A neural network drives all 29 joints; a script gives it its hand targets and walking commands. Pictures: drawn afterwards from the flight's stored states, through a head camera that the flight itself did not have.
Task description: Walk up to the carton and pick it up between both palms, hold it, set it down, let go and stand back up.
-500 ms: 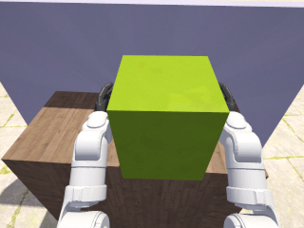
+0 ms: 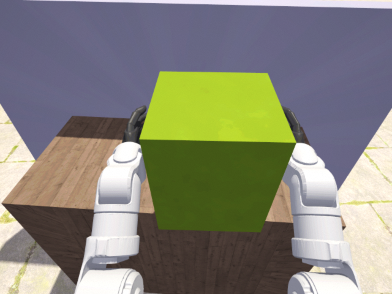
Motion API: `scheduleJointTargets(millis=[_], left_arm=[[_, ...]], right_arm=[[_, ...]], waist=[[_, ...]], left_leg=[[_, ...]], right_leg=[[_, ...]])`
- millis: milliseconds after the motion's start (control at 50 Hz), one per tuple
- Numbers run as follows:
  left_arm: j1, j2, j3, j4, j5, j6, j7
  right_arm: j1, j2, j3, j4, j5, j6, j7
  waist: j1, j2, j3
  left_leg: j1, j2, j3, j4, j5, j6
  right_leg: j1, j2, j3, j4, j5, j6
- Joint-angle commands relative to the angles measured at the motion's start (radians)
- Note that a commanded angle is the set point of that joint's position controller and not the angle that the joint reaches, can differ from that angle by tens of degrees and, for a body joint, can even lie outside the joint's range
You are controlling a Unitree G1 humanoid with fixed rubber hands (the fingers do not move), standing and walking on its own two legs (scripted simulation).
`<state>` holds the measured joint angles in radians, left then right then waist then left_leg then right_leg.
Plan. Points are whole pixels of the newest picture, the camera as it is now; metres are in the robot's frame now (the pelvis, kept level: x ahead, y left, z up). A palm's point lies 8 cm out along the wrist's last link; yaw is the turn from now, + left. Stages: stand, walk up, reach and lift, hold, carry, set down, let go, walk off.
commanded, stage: hold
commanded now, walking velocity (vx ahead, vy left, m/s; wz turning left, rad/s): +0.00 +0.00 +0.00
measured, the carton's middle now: (211, 153) +0.36 +0.00 +0.15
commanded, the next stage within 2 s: none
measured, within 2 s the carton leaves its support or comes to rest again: neither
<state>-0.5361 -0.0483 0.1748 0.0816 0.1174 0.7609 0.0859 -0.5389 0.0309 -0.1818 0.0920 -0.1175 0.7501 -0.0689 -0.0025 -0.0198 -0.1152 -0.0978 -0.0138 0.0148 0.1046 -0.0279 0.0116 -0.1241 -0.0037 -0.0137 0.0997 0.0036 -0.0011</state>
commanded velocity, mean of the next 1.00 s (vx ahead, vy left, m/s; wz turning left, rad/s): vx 0.00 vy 0.00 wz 0.00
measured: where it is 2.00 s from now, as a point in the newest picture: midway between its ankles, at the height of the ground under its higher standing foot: outside the picture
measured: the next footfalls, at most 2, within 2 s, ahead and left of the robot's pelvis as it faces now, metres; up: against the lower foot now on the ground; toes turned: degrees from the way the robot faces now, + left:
none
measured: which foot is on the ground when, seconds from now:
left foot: down 0.00-1.00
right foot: down 0.00-1.00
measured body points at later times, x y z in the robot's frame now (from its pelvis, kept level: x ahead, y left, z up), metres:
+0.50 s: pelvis +0.00 +0.00 +0.00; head -0.03 +0.01 +0.45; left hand +0.36 +0.15 +0.18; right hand +0.36 -0.16 +0.19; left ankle +0.02 +0.11 -0.76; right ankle +0.03 -0.12 -0.76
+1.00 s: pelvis +0.00 +0.00 +0.00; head -0.03 +0.01 +0.45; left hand +0.36 +0.15 +0.17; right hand +0.36 -0.16 +0.18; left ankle +0.02 +0.11 -0.76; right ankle +0.03 -0.12 -0.76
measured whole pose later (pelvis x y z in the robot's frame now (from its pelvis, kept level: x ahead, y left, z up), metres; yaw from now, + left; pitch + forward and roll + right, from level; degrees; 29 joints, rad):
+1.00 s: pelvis +0.00 +0.00 +0.00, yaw +0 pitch +0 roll +0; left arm -0.52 -0.05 0.17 0.07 0.12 0.78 0.08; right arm -0.52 0.04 -0.18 0.08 -0.12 0.77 -0.07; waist -0.01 -0.02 -0.11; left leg -0.07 -0.01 0.01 0.10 -0.03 0.01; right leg -0.10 0.00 -0.01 0.09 0.00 0.00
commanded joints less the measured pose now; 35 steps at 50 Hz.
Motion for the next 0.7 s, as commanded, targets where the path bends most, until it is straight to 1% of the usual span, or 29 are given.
scheduleJointTargets(millis=[0,40,100,120,140,180,200,220,240,280,300,340,380,400,420,460,500,520,540,560,600,620,680], left_arm=[[-0.675,-0.455,-0.425,-0.184,-0.156,-0.064,-0.141],[-0.673,-0.458,-0.438,-0.2,-0.166,-0.065,-0.139],[-0.655,-0.461,-0.445,-0.21,-0.17,-0.058,-0.138],[-0.652,-0.458,-0.443,-0.204,-0.168,-0.053,-0.137],[-0.64,-0.454,-0.438,-0.206,-0.168,-0.05,-0.138],[-0.623,-0.448,-0.433,-0.193,-0.163,-0.041,-0.141],[-0.625,-0.451,-0.438,-0.203,-0.162,-0.041,-0.141],[-0.626,-0.451,-0.443,-0.217,-0.168,-0.04,-0.142],[-0.628,-0.448,-0.442,-0.225,-0.171,-0.04,-0.143],[-0.637,-0.461,-0.455,-0.245,-0.175,-0.039,-0.142],[-0.628,-0.465,-0.459,-0.251,-0.178,-0.036,-0.142],[-0.623,-0.462,-0.462,-0.275,-0.181,-0.031,-0.139],[-0.614,-0.456,-0.465,-0.274,-0.181,-0.024,-0.138],[-0.608,-0.452,-0.463,-0.267,-0.176,-0.02,-0.138],[-0.606,-0.447,-0.456,-0.263,-0.173,-0.016,-0.138],[-0.601,-0.43,-0.436,-0.239,-0.159,-0.01,-0.14],[-0.614,-0.42,-0.422,-0.22,-0.144,-0.012,-0.143],[-0.615,-0.423,-0.414,-0.208,-0.138,-0.014,-0.145],[-0.624,-0.426,-0.404,-0.199,-0.139,-0.019,-0.147],[-0.635,-0.435,-0.402,-0.194,-0.139,-0.025,-0.15],[-0.663,-0.438,-0.403,-0.194,-0.143,-0.04,-0.152],[-0.671,-0.448,-0.41,-0.191,-0.146,-0.047,-0.153],[-0.698,-0.463,-0.447,-0.225,-0.168,-0.066,-0.148]], right_arm=[[-0.671,0.477,0.424,-0.191,0.157,-0.064,0.123],[-0.668,0.48,0.437,-0.209,0.165,-0.065,0.122],[-0.645,0.481,0.445,-0.221,0.166,-0.055,0.116],[-0.641,0.476,0.44,-0.214,0.165,-0.051,0.116],[-0.627,0.477,0.438,-0.207,0.161,-0.046,0.117],[-0.614,0.471,0.435,-0.205,0.157,-0.038,0.121],[-0.609,0.469,0.436,-0.203,0.159,-0.036,0.123],[-0.607,0.471,0.436,-0.211,0.16,-0.034,0.124],[-0.608,0.475,0.443,-0.227,0.162,-0.033,0.126],[-0.624,0.479,0.454,-0.252,0.173,-0.034,0.127],[-0.636,0.483,0.465,-0.281,0.181,-0.034,0.126],[-0.628,0.479,0.472,-0.291,0.183,-0.026,0.125],[-0.626,0.469,0.479,-0.303,0.182,-0.019,0.124],[-0.619,0.462,0.475,-0.294,0.184,-0.016,0.123],[-0.619,0.466,0.475,-0.29,0.179,-0.013,0.124],[-0.595,0.454,0.452,-0.246,0.166,-0.003,0.129],[-0.585,0.447,0.422,-0.199,0.153,-0.006,0.137],[-0.593,0.448,0.413,-0.191,0.151,-0.009,0.141],[-0.608,0.451,0.406,-0.186,0.144,-0.013,0.143],[-0.618,0.456,0.401,-0.187,0.144,-0.02,0.145],[-0.651,0.47,0.409,-0.199,0.144,-0.035,0.144],[-0.668,0.474,0.413,-0.21,0.147,-0.044,0.141],[-0.705,0.486,0.45,-0.253,0.17,-0.062,0.127]], waist=[[-0.005,0.021,-0.373],[-0.003,0.02,-0.383],[-0.005,0.022,-0.391],[-0.003,0.018,-0.368],[-0.008,0.009,-0.357],[-0.007,0.017,-0.314],[-0.007,0.021,-0.327],[-0.012,0.019,-0.337],[-0.011,0.006,-0.343],[-0.005,0.014,-0.369],[0.0,0.02,-0.367],[-0.004,0.007,-0.374],[-0.003,-0.003,-0.365],[0.0,0.006,-0.354],[0.002,0.004,-0.341],[-0.002,0.002,-0.303],[-0.003,0.024,-0.282],[-0.004,0.03,-0.274],[-0.005,0.016,-0.269],[-0.005,0.02,-0.283],[-0.003,0.011,-0.314],[-0.006,0.016,-0.344],[-0.01,0.012,-0.423]], left_leg=[[0.078,-0.014,-0.011,0.006,0.074,-0.029],[0.083,-0.011,-0.017,0.009,0.099,-0.031],[0.1,-0.013,-0.013,0.016,0.13,-0.035],[0.093,-0.012,-0.013,0.013,0.129,-0.036],[0.093,-0.012,-0.013,0.012,0.123,-0.037],[0.079,-0.013,-0.013,0.005,0.128,-0.037],[0.091,-0.014,-0.014,0.006,0.138,-0.036],[0.103,-0.014,-0.015,0.007,0.149,-0.035],[0.101,-0.014,-0.019,0.005,0.14,-0.034],[0.111,-0.016,-0.017,0.01,0.159,-0.035],[0.108,-0.016,-0.019,0.012,0.174,-0.035],[0.12,-0.017,-0.018,0.015,0.188,-0.036],[0.114,-0.016,-0.018,0.013,0.169,-0.037],[0.108,-0.019,-0.017,0.012,0.16,-0.037],[0.101,-0.017,-0.014,0.01,0.142,-0.037],[0.083,-0.016,-0.012,-0.002,0.089,-0.036],[0.078,-0.016,-0.008,-0.007,0.054,-0.037],[0.073,-0.014,-0.007,-0.008,0.045,-0.036],[0.07,-0.015,-0.008,-0.006,0.039,-0.034],[0.072,-0.015,-0.008,-0.004,0.029,-0.032],[0.062,-0.016,-0.005,0.001,0.032,-0.026],[0.061,-0.018,-0.007,0.003,0.031,-0.024],[0.081,-0.015,-0.015,0.013,0.081,-0.024]], right_leg=[[0.172,0.02,0.014,0.029,0.078,0.018],[0.177,0.02,0.016,0.029,0.097,0.014],[0.192,0.023,0.015,0.033,0.123,0.019],[0.183,0.024,0.012,0.031,0.119,0.017],[0.194,0.024,0.012,0.029,0.114,0.019],[0.199,0.025,0.01,0.029,0.127,0.018],[0.197,0.025,0.011,0.029,0.139,0.019],[0.2,0.025,0.011,0.029,0.144,0.018],[0.21,0.024,0.011,0.033,0.146,0.018],[0.209,0.025,0.014,0.029,0.159,0.019],[0.209,0.023,0.014,0.035,0.168,0.023],[0.214,0.024,0.014,0.038,0.181,0.027],[0.214,0.026,0.01,0.037,0.17,0.025],[0.211,0.024,0.013,0.036,0.161,0.023],[0.204,0.027,0.008,0.035,0.142,0.024],[0.194,0.027,0.004,0.027,0.094,0.024],[0.171,0.027,0.005,0.019,0.055,0.017],[0.165,0.026,0.008,0.02,0.043,0.018],[0.157,0.025,0.003,0.021,0.037,0.017],[0.153,0.025,0.003,0.02,0.03,0.018],[0.155,0.023,0.004,0.027,0.037,0.022],[0.154,0.02,0.008,0.032,0.044,0.024],[0.177,0.022,0.011,0.045,0.094,0.025]])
